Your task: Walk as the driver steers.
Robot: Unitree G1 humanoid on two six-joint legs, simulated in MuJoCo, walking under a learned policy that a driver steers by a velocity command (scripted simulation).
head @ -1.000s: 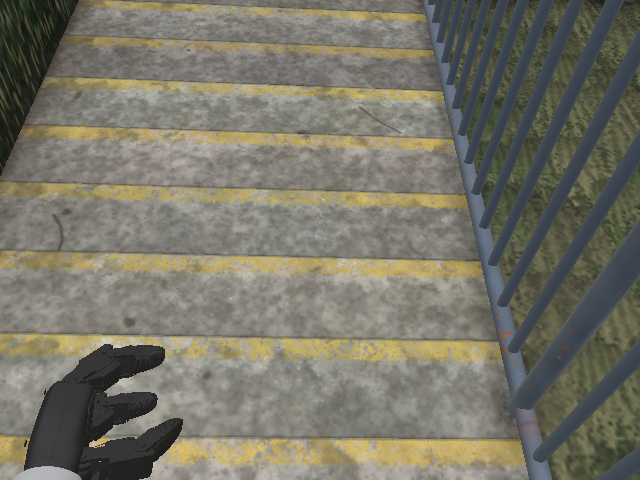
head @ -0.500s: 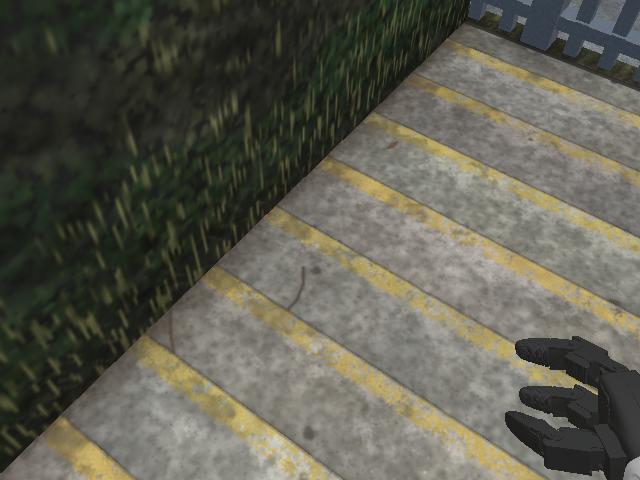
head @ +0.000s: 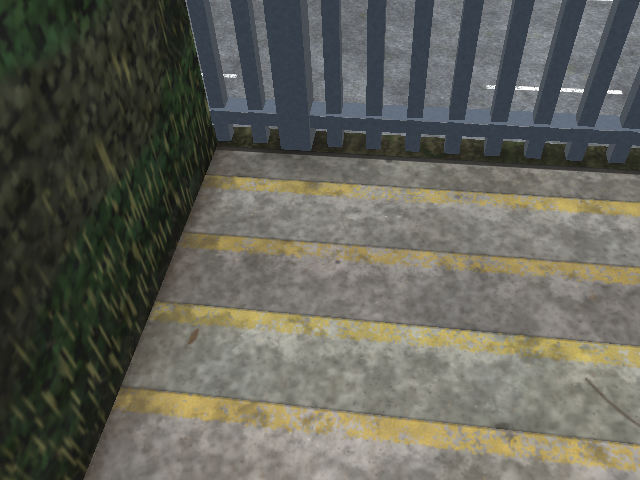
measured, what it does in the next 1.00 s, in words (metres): walks ahead, turning right: left foot, then right foot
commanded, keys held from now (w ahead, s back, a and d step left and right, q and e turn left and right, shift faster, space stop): w+e+shift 0.16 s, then e+shift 0.22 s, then shift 0.62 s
